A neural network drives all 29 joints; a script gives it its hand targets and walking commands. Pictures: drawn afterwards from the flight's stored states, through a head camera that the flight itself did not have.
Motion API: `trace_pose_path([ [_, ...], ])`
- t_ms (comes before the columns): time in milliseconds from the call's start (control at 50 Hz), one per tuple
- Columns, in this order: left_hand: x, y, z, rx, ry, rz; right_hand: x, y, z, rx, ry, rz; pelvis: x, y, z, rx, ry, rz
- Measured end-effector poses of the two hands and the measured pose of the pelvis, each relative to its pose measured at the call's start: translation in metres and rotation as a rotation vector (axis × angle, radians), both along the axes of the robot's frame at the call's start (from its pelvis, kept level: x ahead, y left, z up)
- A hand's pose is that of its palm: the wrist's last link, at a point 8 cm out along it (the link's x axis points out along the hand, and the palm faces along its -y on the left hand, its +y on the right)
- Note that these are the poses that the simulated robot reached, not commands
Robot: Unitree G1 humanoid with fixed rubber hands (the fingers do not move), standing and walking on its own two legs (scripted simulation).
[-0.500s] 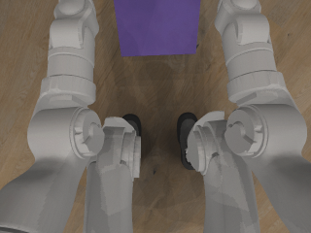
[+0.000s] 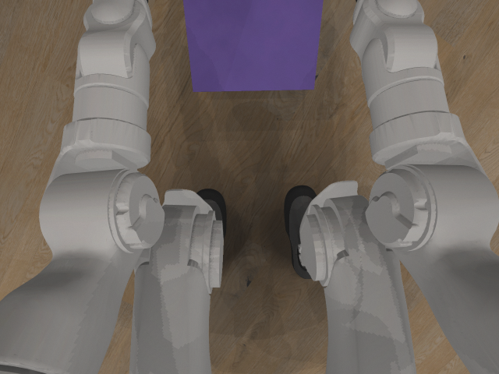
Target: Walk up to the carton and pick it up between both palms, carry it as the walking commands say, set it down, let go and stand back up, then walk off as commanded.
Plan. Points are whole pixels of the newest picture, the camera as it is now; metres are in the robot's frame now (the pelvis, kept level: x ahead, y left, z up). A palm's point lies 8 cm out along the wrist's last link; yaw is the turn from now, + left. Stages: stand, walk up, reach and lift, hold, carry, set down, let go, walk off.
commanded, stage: set down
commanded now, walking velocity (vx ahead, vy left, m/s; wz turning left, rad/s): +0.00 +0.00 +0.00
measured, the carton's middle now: out of the picture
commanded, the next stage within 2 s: none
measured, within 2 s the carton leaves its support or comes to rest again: rests again in 1.46 s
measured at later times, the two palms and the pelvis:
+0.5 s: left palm out of the picture +0.56 +0.13 -0.18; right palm out of the picture +0.55 -0.14 -0.17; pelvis +0.01 +0.00 +0.00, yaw +0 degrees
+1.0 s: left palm out of the picture +0.56 +0.13 -0.18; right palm out of the picture +0.55 -0.14 -0.18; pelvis +0.01 +0.00 +0.00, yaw +0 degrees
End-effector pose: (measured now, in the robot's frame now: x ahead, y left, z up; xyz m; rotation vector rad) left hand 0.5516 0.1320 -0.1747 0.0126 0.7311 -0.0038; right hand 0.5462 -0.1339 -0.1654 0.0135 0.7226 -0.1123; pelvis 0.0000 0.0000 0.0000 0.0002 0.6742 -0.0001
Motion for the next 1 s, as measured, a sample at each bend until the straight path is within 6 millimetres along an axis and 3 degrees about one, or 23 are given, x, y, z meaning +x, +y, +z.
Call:
trace_pose_path([
  [1000, 0.013, 0.0, -0.01, 0.018, -0.014, -0.048, 0.009, -0.004, -0.012, 0.027, -0.017, 0.009, 0.01, 0.0, -0.001, 0.002, 0.021, -0.004],
])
